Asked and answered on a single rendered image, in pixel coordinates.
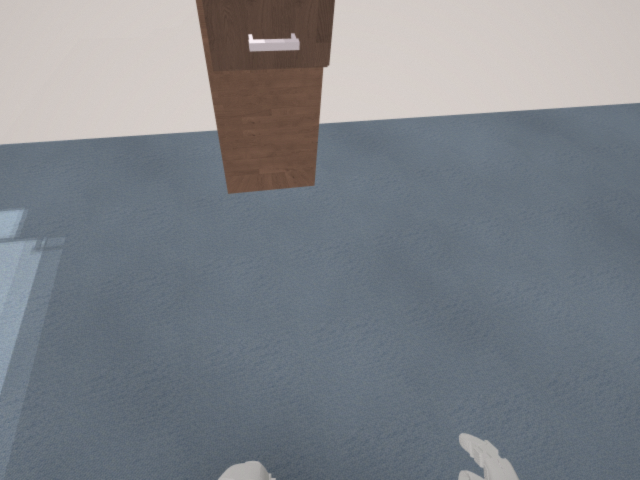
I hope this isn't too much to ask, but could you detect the cabinet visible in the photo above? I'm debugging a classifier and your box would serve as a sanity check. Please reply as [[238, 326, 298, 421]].
[[196, 0, 323, 194]]

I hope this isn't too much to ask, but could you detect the right robot hand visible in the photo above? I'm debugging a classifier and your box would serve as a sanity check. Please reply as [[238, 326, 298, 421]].
[[458, 433, 519, 480]]

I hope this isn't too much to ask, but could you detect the drawer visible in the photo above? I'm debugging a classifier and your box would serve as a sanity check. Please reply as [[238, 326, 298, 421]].
[[202, 0, 335, 71]]

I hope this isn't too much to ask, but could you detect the handle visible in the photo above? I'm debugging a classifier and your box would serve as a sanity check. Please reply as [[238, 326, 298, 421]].
[[248, 33, 300, 51]]

